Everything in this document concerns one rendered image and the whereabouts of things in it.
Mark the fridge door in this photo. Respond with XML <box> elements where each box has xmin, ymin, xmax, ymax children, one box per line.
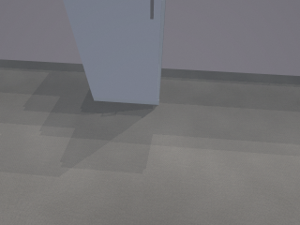
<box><xmin>63</xmin><ymin>0</ymin><xmax>162</xmax><ymax>101</ymax></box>

